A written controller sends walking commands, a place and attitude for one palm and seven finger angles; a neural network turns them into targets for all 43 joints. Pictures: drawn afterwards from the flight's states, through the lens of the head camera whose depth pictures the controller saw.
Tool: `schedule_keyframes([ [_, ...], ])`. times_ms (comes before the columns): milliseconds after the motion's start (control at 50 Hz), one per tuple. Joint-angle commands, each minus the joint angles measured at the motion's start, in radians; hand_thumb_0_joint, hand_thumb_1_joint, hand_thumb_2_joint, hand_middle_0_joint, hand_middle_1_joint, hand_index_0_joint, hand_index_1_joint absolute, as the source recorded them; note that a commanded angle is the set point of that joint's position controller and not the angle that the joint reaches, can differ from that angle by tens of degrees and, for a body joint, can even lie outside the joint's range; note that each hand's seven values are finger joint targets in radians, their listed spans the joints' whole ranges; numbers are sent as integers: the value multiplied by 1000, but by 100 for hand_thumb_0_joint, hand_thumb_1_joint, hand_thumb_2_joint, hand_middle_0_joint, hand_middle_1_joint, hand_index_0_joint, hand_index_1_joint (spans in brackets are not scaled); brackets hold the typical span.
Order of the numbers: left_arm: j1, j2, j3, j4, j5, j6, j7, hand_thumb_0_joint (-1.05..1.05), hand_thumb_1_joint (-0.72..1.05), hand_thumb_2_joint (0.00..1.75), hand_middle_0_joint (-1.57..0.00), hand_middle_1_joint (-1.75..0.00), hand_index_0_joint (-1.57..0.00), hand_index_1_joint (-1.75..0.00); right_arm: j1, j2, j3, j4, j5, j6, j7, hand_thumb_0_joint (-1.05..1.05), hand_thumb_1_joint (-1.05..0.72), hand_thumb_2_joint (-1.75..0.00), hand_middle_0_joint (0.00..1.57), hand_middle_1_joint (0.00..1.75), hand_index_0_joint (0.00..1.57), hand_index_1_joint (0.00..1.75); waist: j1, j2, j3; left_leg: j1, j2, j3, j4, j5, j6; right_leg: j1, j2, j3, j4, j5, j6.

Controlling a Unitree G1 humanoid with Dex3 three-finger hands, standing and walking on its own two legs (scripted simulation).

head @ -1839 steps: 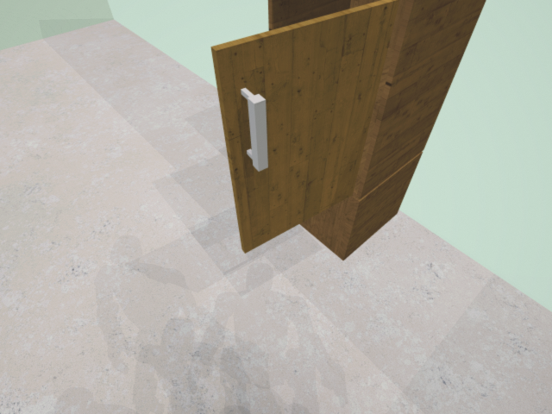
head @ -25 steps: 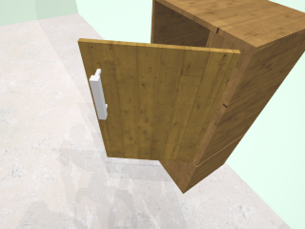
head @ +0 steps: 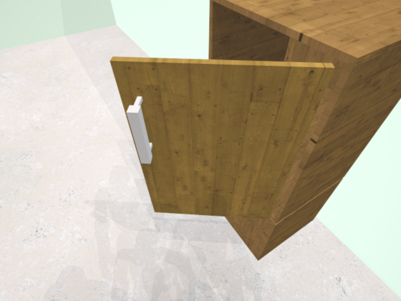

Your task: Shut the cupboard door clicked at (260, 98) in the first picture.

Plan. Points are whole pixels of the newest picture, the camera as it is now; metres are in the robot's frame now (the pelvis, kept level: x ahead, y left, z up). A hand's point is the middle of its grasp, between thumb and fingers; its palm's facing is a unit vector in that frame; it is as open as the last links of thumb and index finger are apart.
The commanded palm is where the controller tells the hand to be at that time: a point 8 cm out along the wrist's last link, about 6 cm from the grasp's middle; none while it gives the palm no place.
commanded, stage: look again from close up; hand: left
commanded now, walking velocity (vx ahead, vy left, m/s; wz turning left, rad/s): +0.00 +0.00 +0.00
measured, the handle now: (142, 131) +0.45 +0.16 +0.10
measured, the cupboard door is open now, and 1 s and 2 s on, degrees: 54 54 54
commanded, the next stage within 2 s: raise the hand and make a fist in 0.16 s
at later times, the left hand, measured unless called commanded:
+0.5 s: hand (118, 246) +0.21 +0.17 +0.03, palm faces +0.17 -0.98 -0.04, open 7.0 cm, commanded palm +0.11 +0.22 -0.04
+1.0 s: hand (129, 259) +0.20 +0.15 +0.00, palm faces -0.11 -0.99 -0.03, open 4.6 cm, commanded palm +0.15 +0.22 +0.02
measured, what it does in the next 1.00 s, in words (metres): steps on the spot: right foot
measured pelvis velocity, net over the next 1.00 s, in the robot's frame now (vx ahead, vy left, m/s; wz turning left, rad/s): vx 0.02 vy -0.04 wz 0.08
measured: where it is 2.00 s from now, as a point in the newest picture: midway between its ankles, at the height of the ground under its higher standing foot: outside the picture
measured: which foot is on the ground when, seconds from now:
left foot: down 0.00-1.00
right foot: down 0.00-0.32, up 0.34-0.42, down 0.44-1.00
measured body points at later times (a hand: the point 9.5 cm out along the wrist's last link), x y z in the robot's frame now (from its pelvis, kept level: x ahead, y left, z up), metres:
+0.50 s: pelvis -0.01 -0.02 -0.02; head -0.01 -0.03 +0.43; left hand +0.20 +0.22 +0.03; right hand +0.14 -0.26 -0.11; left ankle +0.04 +0.06 -0.73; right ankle +0.02 -0.12 -0.73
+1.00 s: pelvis +0.02 -0.04 -0.06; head +0.06 -0.04 +0.39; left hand +0.20 +0.20 +0.01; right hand +0.23 -0.23 -0.13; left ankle +0.04 +0.06 -0.73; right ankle +0.02 -0.13 -0.73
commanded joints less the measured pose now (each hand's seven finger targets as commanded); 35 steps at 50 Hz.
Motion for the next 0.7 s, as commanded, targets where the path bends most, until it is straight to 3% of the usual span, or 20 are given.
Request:
schedule_keyframes([
  [0, 68, 100, 15, -33, -2, -8, 0, 0, 90, 90, -20, -30, -20, -30, 34, -79, -11, -39, -1, -26, 0, 0, -90, -90, 20, 30, 20, 30, 7, -60, 66, 75, 137, -190, -145, 133, -25, -83, -36, 60, -102, 148, -74],
  [80, 53, 121, 17, -41, -4, 4, -3, 0, 90, 90, -20, -30, -20, -30, 12, -99, -14, -40, -1, -21, 0, 0, -90, -90, 20, 30, 20, 30, 9, -22, 67, 83, 144, -195, -178, 59, -28, -84, -34, 59, -112, 103, -68],
  [220, 36, 144, 18, -51, -3, 6, -7, 0, 90, 90, -20, -30, -20, -30, -15, -107, -14, -38, 1, -21, -1, 0, -90, -90, 20, 30, 20, 30, 11, -40, 43, 114, 139, -170, -157, 129, -33, -54, -48, 67, -137, 169, -64],
  [240, 42, 138, 7, -41, 8, 7, 25, 0, 90, 90, -20, -30, -20, -30, -54, -137, -13, -106, 6, -11, 1, 0, -90, -90, 20, 30, 20, 30, 12, -84, 119, 68, 171, -184, -20, 209, -56, -128, -57, 107, -170, 202, -59],
  [260, -843, 728, 432, -1736, -118, -254, 38, 0, 90, 90, -20, -30, -20, -30, 22, -334, -65, -397, 33, -197, -63, 0, -90, -90, 20, 30, 20, 30, -168, 30, -257, 453, 119, -277, 0, 336, -75, -205, 43, -42, 63, 350, -49],
  [280, -96, 232, 49, -1410, -146, -180, 21, 0, 90, 90, -22, -32, -22, -32, -33, -195, 13, -376, 90, -288, -84, 0, -90, -90, 20, 30, 20, 30, -10, 373, -464, 593, 172, -360, -35, 436, -150, -270, 72, -50, 257, 91, -51],
  [300, -44, 251, 94, -1427, -183, -140, 58, 0, 90, 90, -24, -34, -24, -34, -44, -212, 5, -347, 68, -319, -81, 0, -90, -90, 20, 30, 20, 30, 19, 344, -461, 529, 166, -359, -130, 498, -206, -244, 74, -10, 278, 10, -56],
  [320, 193, -16, -55, -1098, -167, -17, 43, 0, 90, 90, -25, -36, -25, -36, -50, -151, 2, -295, 63, -320, -43, 0, -90, -90, 20, 30, 20, 30, -15, 208, -262, 352, 165, -353, -198, 345, -199, -351, 65, -2, 263, -33, -43],
  [340, -17, 37, -41, -1312, -187, -46, 41, 0, 90, 90, -27, -38, -27, -38, -29, -196, -37, -371, 59, -330, -15, 0, -90, -90, 20, 30, 20, 30, -42, 150, -153, 215, 146, -333, -170, 122, -160, -342, 55, -3, 213, -28, -49],
  [360, 2, 64, -5, -1272, -184, -81, 23, 0, 90, 90, -29, -40, -29, -40, -72, -187, -40, -418, 54, -344, -9, 0, -90, -90, 20, 30, 20, 30, -37, 116, -61, 94, 114, -318, -129, -62, -146, -348, 59, -21, 162, -21, -59],
  [380, 52, 85, 51, -1134, -190, -126, -3, 0, 90, 90, -31, -42, -31, -42, -100, -197, -44, -431, 52, -352, -5, 0, -90, -90, 20, 30, 20, 30, -37, 1, 45, -48, 78, -282, -70, -202, -127, -371, 63, -40, 88, -21, -63],
  [400, 173, 111, 115, -974, -203, -173, -43, 0, 90, 90, -33, -44, -33, -44, -98, -200, -53, -445, 57, -345, -1, 0, -90, -90, 20, 30, 20, 30, -15, -85, 90, -131, 41, -241, -2, -213, -117, -390, 63, -33, 21, -72, -69],
  [440, 296, 89, 154, -862, -259, -319, -169, 0, 90, 90, -36, -48, -36, -48, -126, -198, -56, -498, 39, -326, 8, 0, -90, -90, 20, 30, 20, 30, 21, -283, 38, -272, 13, -182, 161, -169, -109, -461, 57, -8, 75, -189, -70],
  [460, 282, 108, 176, -866, -281, -384, -251, 0, 90, 90, -38, -50, -38, -50, -139, -220, -60, -524, 28, -312, 14, 0, -90, -90, 20, 30, 20, 30, 27, -275, -27, -314, 9, -165, 218, -128, -110, -455, 50, 10, 128, -132, -77],
  [480, 262, 183, 236, -829, -294, -444, -326, 0, 90, 90, -40, -52, -40, -52, -165, -212, -78, -544, 36, -304, 9, 0, -90, -90, 20, 30, 20, 30, 35, -386, -10, -416, 1, -155, 278, -185, -116, -484, 34, 66, 138, -234, -72],
  [520, 260, 215, 232, -811, -301, -493, -451, 0, 90, 90, -44, -56, -44, -56, -188, -223, -87, -620, 56, -293, 19, 0, -90, -90, 20, 30, 20, 30, 42, -344, -2, -491, -12, -142, 333, -225, -110, -475, 13, 158, 151, -309, -70],
  [560, 220, 265, 277, -959, -333, -485, -490, 0, 90, 90, -47, -60, -47, -60, -208, -219, -85, -691, 69, -291, 19, 0, -90, -90, 20, 30, 20, 30, 70, -156, -82, -488, -25, -126, 352, -249, -93, -462, 17, 182, 167, -381, -69],
  [600, 102, 317, 321, -1172, -378, -497, -474, 0, 90, 90, -51, -64, -51, -64, -197, -216, -76, -727, 64, -296, 7, 0, -90, -90, 20, 30, 20, 30, 73, 23, -173, -454, -16, -144, 363, -277, -84, -486, 33, 191, 207, -421, -78],
  [620, 62, 295, 305, -1277, -393, -511, -453, 0, 90, 90, -53, -66, -53, -66, -187, -207, -67, -741, 57, -302, 4, 0, -90, -90, 20, 30, 20, 30, 63, 107, -223, -411, -5, -170, 354, -300, -80, -513, 44, 178, 231, -399, -81],
  [680, -39, 300, 262, -1557, -384, -595, -371, 0, 90, 90, -58, -72, -58, -72, -136, -189, -54, -708, 46, -333, -12, 0, -90, -90, 20, 30, 20, 30, 11, 186, -293, -314, 14, -205, 389, -219, -62, -549, 72, 145, 284, -233, -87],
])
